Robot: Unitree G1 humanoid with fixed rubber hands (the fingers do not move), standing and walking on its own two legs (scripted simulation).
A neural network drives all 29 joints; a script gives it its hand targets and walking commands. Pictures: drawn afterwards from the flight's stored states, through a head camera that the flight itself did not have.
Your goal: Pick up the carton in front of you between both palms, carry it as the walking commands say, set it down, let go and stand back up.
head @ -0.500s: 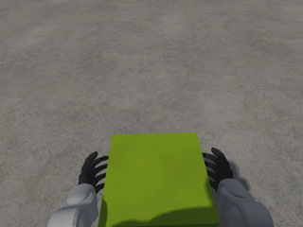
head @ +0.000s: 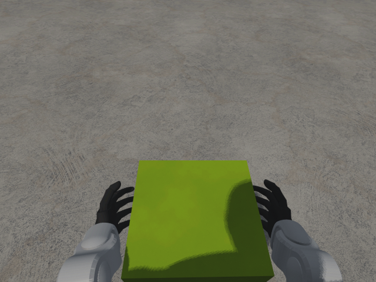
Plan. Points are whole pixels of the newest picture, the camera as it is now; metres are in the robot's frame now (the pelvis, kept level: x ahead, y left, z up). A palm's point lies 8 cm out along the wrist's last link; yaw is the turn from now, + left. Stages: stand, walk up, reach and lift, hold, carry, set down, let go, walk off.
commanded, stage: carry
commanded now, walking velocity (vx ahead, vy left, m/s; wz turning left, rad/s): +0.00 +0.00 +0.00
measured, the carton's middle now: (192, 235) +0.24 +0.00 +0.00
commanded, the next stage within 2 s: hold in 1.66 s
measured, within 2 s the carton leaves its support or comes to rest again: neither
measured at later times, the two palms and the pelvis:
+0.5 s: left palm (123, 187) +0.30 +0.13 +0.08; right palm (273, 183) +0.31 -0.17 +0.08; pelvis +0.08 -0.02 -0.01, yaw +1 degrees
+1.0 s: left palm (123, 200) +0.28 +0.13 +0.08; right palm (277, 195) +0.29 -0.17 +0.08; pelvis +0.05 -0.02 +0.00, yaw +1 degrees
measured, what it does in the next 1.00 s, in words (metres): steps on the spot: right foot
